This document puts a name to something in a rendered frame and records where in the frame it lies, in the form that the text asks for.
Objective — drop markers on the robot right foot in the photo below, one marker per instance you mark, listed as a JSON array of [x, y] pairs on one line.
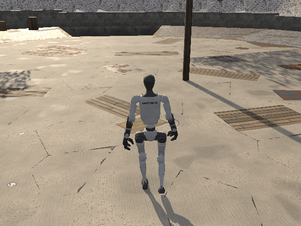
[[161, 190]]

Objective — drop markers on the left robot thigh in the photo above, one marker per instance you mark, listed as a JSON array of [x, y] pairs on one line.
[[139, 139]]

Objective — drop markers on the left robot forearm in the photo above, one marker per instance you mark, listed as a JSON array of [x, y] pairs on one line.
[[128, 128]]

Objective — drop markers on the right robot upper arm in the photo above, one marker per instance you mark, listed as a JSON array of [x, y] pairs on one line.
[[166, 105]]

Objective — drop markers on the robot right hand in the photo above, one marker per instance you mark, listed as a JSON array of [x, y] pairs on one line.
[[171, 134]]

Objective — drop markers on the robot left hand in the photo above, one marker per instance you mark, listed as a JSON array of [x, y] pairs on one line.
[[126, 144]]

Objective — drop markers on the left robot upper arm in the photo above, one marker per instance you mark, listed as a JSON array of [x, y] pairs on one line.
[[133, 106]]

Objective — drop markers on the right robot forearm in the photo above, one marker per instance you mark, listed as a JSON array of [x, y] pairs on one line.
[[172, 124]]

